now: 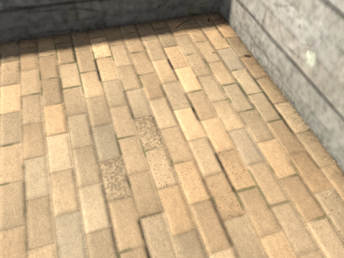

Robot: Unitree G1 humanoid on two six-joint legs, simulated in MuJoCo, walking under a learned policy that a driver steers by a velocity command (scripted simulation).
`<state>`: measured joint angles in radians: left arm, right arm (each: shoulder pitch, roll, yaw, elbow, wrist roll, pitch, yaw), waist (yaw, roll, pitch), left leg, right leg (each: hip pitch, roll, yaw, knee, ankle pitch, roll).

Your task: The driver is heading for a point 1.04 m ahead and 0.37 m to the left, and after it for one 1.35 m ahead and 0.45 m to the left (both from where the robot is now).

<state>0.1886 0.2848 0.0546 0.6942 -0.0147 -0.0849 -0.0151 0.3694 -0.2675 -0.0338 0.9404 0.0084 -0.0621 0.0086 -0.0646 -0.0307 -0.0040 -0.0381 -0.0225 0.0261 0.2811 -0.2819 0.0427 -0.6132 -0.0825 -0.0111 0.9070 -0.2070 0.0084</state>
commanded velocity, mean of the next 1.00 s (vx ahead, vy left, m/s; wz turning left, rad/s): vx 0.49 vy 0.00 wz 0.36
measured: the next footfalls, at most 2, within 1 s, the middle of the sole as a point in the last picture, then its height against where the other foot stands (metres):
right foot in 0.20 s outside the picture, level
left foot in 0.74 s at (126, 248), level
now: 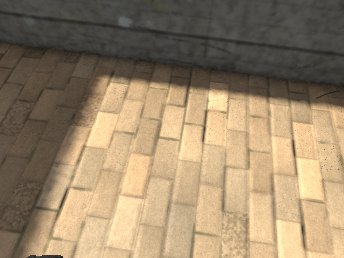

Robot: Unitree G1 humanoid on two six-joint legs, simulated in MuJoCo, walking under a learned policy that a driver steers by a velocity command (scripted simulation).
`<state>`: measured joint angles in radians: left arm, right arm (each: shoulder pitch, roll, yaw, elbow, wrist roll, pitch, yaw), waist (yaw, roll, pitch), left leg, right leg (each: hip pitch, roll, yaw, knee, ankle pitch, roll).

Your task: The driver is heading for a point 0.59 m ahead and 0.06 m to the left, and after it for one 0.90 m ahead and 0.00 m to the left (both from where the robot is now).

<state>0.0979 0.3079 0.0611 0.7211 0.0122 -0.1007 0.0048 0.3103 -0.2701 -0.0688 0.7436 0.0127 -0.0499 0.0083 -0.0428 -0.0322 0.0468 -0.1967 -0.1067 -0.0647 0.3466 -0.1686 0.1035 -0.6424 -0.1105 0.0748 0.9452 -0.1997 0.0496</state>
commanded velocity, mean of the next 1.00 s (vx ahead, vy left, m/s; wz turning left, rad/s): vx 0.42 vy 0.00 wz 0.40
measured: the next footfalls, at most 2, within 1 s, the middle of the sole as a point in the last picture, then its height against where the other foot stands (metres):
right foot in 0.24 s outside the picture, level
left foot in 0.74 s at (111, 244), level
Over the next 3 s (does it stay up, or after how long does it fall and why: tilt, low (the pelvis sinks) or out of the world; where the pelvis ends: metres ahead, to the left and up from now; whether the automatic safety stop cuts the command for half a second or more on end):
stays up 0.73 -0.02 -0.01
